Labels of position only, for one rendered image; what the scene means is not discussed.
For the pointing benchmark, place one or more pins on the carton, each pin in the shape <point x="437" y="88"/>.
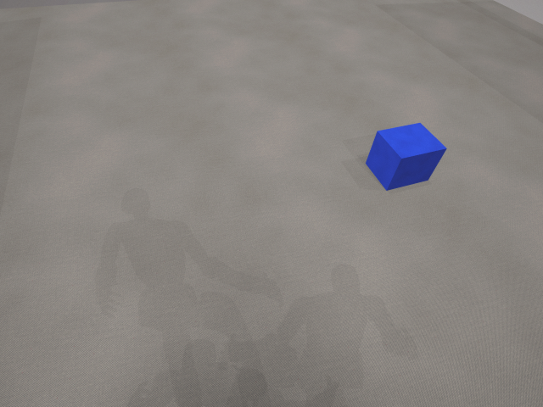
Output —
<point x="404" y="155"/>

